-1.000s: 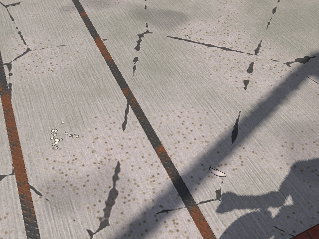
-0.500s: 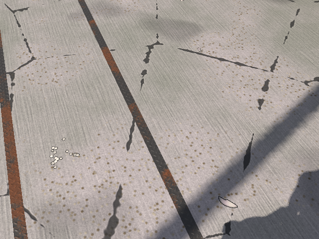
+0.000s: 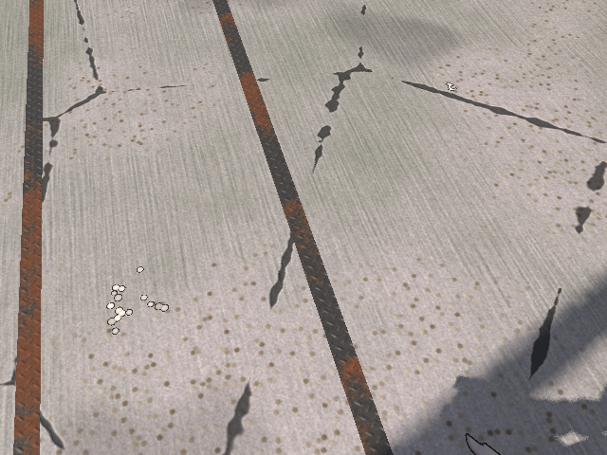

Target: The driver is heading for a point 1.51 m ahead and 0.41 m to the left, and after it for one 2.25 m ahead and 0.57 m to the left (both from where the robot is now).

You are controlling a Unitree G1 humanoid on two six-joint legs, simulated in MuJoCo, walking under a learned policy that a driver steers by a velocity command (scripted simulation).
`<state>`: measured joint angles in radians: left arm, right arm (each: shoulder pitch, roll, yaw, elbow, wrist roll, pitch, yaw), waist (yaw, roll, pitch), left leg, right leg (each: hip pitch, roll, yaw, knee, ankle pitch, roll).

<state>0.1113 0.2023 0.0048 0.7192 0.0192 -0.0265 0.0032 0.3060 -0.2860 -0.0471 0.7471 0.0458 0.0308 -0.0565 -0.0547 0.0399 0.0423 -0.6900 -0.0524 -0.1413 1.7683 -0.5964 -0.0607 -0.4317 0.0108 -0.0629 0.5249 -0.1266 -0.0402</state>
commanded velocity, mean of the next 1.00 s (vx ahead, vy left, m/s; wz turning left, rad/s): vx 0.01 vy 0.00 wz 0.47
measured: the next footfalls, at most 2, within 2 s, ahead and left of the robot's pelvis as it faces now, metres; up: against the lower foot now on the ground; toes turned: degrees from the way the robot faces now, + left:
left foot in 0.30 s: +0.08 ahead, +0.16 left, +0.00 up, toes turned +16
right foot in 0.90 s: +0.19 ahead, -0.03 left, +0.00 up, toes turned +33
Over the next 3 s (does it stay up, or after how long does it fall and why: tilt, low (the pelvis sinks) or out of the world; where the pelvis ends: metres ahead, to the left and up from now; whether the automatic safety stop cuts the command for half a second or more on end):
stays up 0.44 0.17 0.00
